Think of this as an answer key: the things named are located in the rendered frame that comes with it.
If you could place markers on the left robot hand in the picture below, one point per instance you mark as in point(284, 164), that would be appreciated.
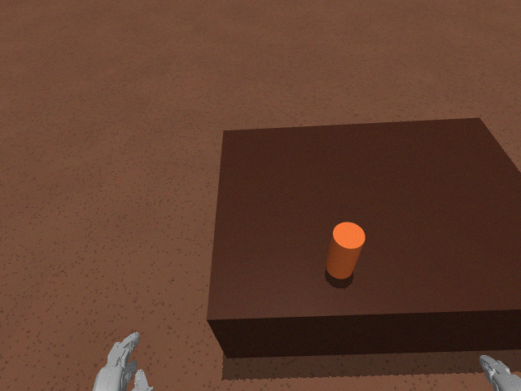
point(117, 373)

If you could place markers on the can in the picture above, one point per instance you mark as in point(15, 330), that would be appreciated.
point(346, 244)

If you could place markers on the right robot hand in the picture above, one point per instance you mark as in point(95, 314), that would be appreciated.
point(498, 375)

